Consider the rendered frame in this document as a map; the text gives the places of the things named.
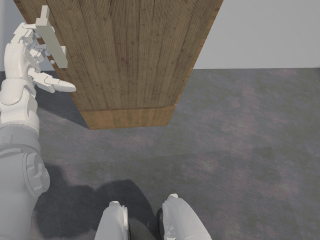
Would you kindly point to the handle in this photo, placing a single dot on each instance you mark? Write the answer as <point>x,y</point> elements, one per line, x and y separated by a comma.
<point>46,31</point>

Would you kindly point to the cupboard door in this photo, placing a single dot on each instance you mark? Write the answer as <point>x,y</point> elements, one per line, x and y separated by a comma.
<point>126,53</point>

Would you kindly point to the robot right thigh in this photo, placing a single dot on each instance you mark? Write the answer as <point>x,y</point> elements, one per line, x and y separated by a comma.
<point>185,222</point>

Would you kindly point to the left robot forearm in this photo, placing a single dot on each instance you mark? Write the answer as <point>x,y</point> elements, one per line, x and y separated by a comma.
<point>19,122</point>

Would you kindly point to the robot left upper arm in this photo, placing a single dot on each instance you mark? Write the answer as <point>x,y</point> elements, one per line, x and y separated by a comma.
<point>23,178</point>

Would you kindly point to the robot left hand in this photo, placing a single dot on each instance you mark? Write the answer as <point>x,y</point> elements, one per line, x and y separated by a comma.
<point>18,60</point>

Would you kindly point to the right robot shin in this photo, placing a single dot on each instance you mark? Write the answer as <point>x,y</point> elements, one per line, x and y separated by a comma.
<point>169,233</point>

